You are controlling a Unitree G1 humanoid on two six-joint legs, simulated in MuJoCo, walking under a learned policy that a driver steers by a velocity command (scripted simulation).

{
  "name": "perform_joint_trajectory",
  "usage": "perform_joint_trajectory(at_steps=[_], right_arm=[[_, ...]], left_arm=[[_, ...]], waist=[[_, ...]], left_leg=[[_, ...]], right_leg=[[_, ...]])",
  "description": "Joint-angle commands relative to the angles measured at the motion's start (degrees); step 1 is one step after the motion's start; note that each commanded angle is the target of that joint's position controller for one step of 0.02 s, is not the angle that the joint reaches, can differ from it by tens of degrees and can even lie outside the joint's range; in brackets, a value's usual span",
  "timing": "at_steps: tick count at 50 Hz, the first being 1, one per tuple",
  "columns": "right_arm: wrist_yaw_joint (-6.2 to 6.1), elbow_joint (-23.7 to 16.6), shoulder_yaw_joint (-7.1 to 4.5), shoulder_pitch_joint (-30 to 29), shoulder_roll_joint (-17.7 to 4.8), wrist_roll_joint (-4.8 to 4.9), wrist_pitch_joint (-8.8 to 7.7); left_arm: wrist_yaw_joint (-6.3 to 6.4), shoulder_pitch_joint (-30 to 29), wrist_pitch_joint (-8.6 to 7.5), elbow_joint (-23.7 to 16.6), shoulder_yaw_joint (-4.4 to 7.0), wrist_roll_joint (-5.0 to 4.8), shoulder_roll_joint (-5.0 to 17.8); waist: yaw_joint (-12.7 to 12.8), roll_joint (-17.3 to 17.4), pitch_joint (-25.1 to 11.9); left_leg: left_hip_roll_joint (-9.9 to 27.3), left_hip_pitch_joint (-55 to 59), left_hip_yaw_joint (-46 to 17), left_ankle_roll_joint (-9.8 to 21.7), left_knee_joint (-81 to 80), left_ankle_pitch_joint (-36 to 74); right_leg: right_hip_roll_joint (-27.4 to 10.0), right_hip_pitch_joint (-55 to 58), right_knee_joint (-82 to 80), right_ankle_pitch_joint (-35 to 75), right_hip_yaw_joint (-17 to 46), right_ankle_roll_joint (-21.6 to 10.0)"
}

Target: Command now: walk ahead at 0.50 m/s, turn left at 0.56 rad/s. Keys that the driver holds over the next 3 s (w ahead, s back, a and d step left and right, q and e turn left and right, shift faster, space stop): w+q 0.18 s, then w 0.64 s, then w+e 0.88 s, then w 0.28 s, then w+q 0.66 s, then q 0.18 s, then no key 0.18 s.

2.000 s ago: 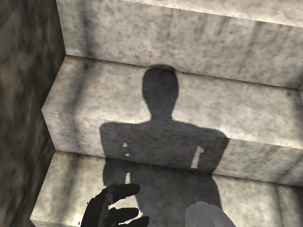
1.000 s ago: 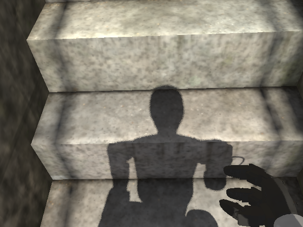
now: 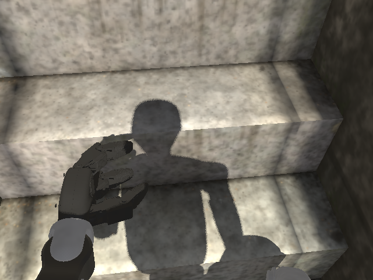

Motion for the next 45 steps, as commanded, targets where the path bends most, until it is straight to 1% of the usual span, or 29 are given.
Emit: perform_joint_trajectory(at_steps=[1, 2, 3, 4, 5, 7, 10, 13, 15, 16, 18, 20, 21, 23, 24, 25, 26, 27, 28, 29, 30, 32, 33, 35, 37, 41, 42, 43, 45], right_arm=[[1.89, -7.43, 1.07, -12.8, -7.95, -1.0, -5.96], [0.69, -5.56, 0.39, -6.9, -8.8, -1.84, -7.25], [-1.54, -5.14, 1.95, -8.12, -2.79, -1.4, -8.75], [-2.19, -3.15, 2.62, -2.87, -1.14, -0.49, -10.72], [-3.21, -3.85, 0.77, -1.71, -5.72, 0.44, -12.03], [-5.49, -2.62, -0.9, -0.13, -6.18, 0.3, -11.47], [-5.74, -0.61, -0.33, 0.71, -1.79, 1.78, -8.96], [-5.01, 3.05, 0.87, 4.31, 2.52, 1.66, -8.18], [-4.01, 6.5, 1.79, 6.83, 4.79, 2.63, -8.56], [-3.23, 9.49, 0.71, 10.45, 3.96, 3.94, -8.3], [-2.53, 9.46, 1.38, 5.95, 4.68, 3.82, -7.42], [-4.4, 5.59, 2.09, -1.44, 3.87, 3.15, -5.89], [-5.53, 6.04, 2.79, -0.92, 5.08, 2.45, -5.69], [-6.41, 6.83, 2.02, -1.68, -1.86, 4.24, -6.0], [-5.56, 6.24, 1.52, -4.43, -7.34, 4.57, -6.75], [-5.83, 5.46, -0.5, -7.18, -15.24, 6.09, -7.37], [-5.25, 6.01, -0.87, -10.74, -16.58, 6.4, -7.83], [-4.43, 5.71, -0.33, -15.83, -13.77, 6.97, -7.65], [-3.73, 3.56, 0.84, -21.15, -9.61, 6.29, -7.68], [-1.36, 3.2, 2.63, -20.28, -0.28, 4.69, -7.59], [0.74, 1.64, 2.34, -20.2, 1.03, 4.81, -8.89], [0.32, -7.39, 4.9, -27.73, 8.48, 5.34, -8.26], [-0.17, -5.55, 4.78, -22.37, 6.7, 4.49, -7.29], [-0.29, -4.14, 5.32, -16.52, 7.25, 6.69, -6.94], [-1.39, -5.04, 5.46, -20.3, 8.59, 7.95, -6.25], [-2.27, -8.77, 5.88, -29.72, 8.02, 4.92, -4.64], [-2.75, -10.6, 7.17, -31.68, 10.44, 4.81, -4.75], [-3.25, -9.92, 7.11, -32.85, 10.81, 5.01, -4.81], [-2.87, -15.88, 8.44, -43.98, 12.38, 5.65, -6.14]], left_arm=[[-2.8, 7.78, -2.82, -0.76, -0.31, 0.57, -2.68], [-3.24, -2.08, -2.86, -1.34, -1.19, 0.53, -1.07], [-2.53, -12.37, -1.74, -2.35, -0.74, -0.78, -0.66], [-2.89, -12.93, -1.44, -1.92, 0.15, -0.4, 1.46], [-2.26, -3.42, -1.88, 2.34, 1.07, 0.38, 4.27], [-2.1, -1.41, -2.41, 7.74, 2.3, 1.75, 8.15], [-2.07, -0.29, -0.75, 15.04, 1.3, 1.56, 3.8], [-2.21, 0.28, -0.72, 17.31, 1.28, 2.19, 1.72], [-2.49, 4.49, -1.66, 16.46, -0.89, 1.39, -4.79], [-3.81, 7.31, -2.69, 17.21, -2.7, 0.87, -9.16], [-6.04, 6.59, -3.94, 15.28, -3.93, 0.18, -8.72], [-6.15, -4.47, -3.66, 9.56, -5.38, 2.32, -7.74], [-5.62, -8.41, -1.93, 7.66, -5.55, 1.96, -6.95], [-4.56, -5.67, -1.27, 5.65, -5.76, 1.41, -4.95], [-3.75, 5.2, -0.71, 7.84, -3.5, 1.96, -0.38], [-2.24, 18.03, -0.62, 11.27, -2.62, 3.91, 3.48], [-2.05, 27.51, -0.27, 13.33, -1.26, 4.91, 7.54], [-2.16, 31.6, -0.8, 15.53, -0.26, 4.32, 9.83], [-3.0, 38.04, 0.43, 20.65, 1.27, 6.22, 12.19], [-0.81, 39.27, 3.04, 25.25, 2.63, 8.02, 15.12], [1.53, 38.41, 2.19, 24.91, 2.35, 6.1, 11.6], [0.87, 32.05, -0.52, 29.61, 1.9, 3.52, 6.82], [0.12, 30.05, -1.64, 32.26, 0.43, 2.58, 0.51], [-2.51, 28.08, -2.07, 36.44, -1.89, 4.54, -5.93], [-4.43, 28.13, -2.28, 37.96, -0.81, 3.78, -1.53], [-3.02, 33.3, -4.07, 39.26, -0.69, 5.44, 5.58], [-2.13, 38.23, -3.85, 39.43, 1.28, 5.42, 10.45], [-0.98, 39.11, -3.01, 40.1, 1.94, 5.28, 10.96], [0.46, 48.02, -2.96, 40.54, 2.31, 3.57, 6.97]], waist=[[8.95, 17.28, -11.08], [1.37, 13.36, -10.28], [-2.31, 8.09, -2.05], [-2.65, -1.29, -2.3], [-0.24, -8.93, -6.94], [-0.89, -9.41, -6.52], [0.07, -3.17, 3.5], [0.44, 2.56, 5.47], [1.87, 3.52, 5.02], [1.4, 1.07, 2.04], [3.35, -3.56, 1.64], [3.95, -0.52, 2.25], [3.85, 2.31, 3.51], [8.17, 6.49, -3.46], [14.72, 11.04, -11.91], [19.07, 13.76, -19.17], [22.72, 16.19, -23.25], [24.92, 12.6, -22.66], [26.0, 0.13, -22.05], [21.94, -27.71, -20.99], [21.73, -15.44, -15.98], [14.54, -3.4, 2.29], [9.98, -1.86, 5.95], [5.52, -2.34, 7.07], [4.82, -4.36, 6.04], [6.89, -6.7, 0.78], [9.06, -8.8, -0.86], [10.75, -15.01, -3.09], [16.36, -17.43, -2.73]], left_leg=[[7.55, -1.85, -24.84, 4.9, 1.43, 53.31], [14.33, -4.8, -45.64, 11.5, -17.7, 7.26], [15.74, -9.77, -59.47, 14.12, -27.88, -20.15], [17.76, -0.69, -66.46, 14.87, -27.74, -26.69], [17.41, 8.11, -65.75, 13.75, -26.02, -28.99], [18.66, 17.65, -62.72, 10.91, -27.24, -22.48], [14.59, 19.92, -45.14, 7.07, -27.93, -4.11], [14.01, 23.12, -30.97, 8.27, -24.65, 31.82], [12.6, 25.78, -22.58, 7.4, -16.09, 44.05], [12.09, 30.05, -21.62, 7.34, -13.66, 36.48], [9.72, 23.47, -17.01, 4.37, -15.02, 28.57], [5.72, -3.73, -14.58, 5.82, -29.76, 24.16], [7.34, -11.85, -15.75, 6.26, -36.8, 24.83], [4.94, -13.65, -7.87, 2.66, -35.95, 84.32], [6.35, -2.2, -6.33, 3.88, -27.04, 124.7], [10.82, 7.43, -8.38, 6.29, -19.36, 145.87], [13.82, 17.97, -8.77, 7.59, -10.03, 153.34], [12.1, 20.62, -7.97, 7.46, 0.01, 146.04], [8.4, 9.98, -9.26, 7.54, 16.64, 111.53], [-12.12, -17.24, -15.19, 1.8, 48.68, 23.44], [-15.43, -27.72, -26.78, 0.12, 74.84, 10.95], [-13.47, -45.21, -23.2, 0.53, 93.49, 6.56], [-12.66, -47.15, -21.71, 0.93, 94.17, 6.89], [-11.9, -47.07, -22.16, -0.45, 99.37, 3.72], [-10.62, -52.94, -21.71, -1.65, 96.0, 2.59], [-7.13, -54.1, -11.25, -4.89, 90.26, 11.54], [-4.5, -62.04, -11.02, -5.6, 91.31, 8.8], [-4.89, -66.01, -9.25, -6.73, 96.62, 5.39], [-0.86, -82.79, -11.11, -8.05, 104.39, -7.78]], right_leg=[[8.31, -15.45, 43.06, 17.11, 2.38, 3.85], [7.94, -20.44, 34.96, 29.0, 5.14, 2.9], [8.41, -24.94, 32.57, 37.25, 9.12, 0.46], [7.98, -28.22, 28.29, 42.51, 11.63, -1.43], [8.36, -20.48, 13.59, 48.26, 15.78, -1.66], [11.31, -17.97, 1.74, 49.95, 17.3, -1.31], [13.76, -16.58, -13.2, 44.74, 13.2, -2.63], [18.48, -23.77, 16.49, 29.29, 7.73, -2.89], [21.16, -35.5, 41.35, 14.4, 14.49, -5.06], [19.64, -41.78, 45.39, 13.28, 18.45, -8.18], [16.8, -42.17, 39.65, 15.41, 13.87, -7.88], [13.54, -23.58, 15.12, 26.34, -0.41, -5.36], [14.75, -14.36, 9.73, 30.18, -2.9, -4.01], [20.13, 15.41, -13.53, 22.24, -10.75, -9.14], [24.0, 23.17, -11.78, 12.38, -11.9, -9.36], [23.02, 25.1, -17.09, 7.58, -4.1, -11.09], [23.08, 26.42, -25.77, 2.46, 2.11, -12.4], [22.79, 29.03, -42.44, 6.76, 6.1, -13.93], [17.45, 39.66, -58.12, 13.32, 20.71, -17.25], [2.63, 46.19, -80.14, 19.67, 58.1, -30.07], [-2.84, 40.05, -84.97, 3.01, 70.52, -29.3], [-1.42, 25.94, -80.36, -0.76, 52.92, -21.88], [2.47, 21.9, -76.34, 4.23, 39.96, -18.3], [4.5, 18.59, -78.26, 16.32, 28.06, -16.07], [5.11, 22.86, -81.05, 30.68, 18.02, -16.74], [4.49, 28.77, -86.0, 41.03, 14.18, -20.5], [2.01, 39.8, -86.78, 38.69, 16.53, -21.61], [0.24, 47.05, -87.01, 49.41, 17.19, -22.05], [-2.13, 64.94, -86.59, 50.82, 21.75, -20.9]])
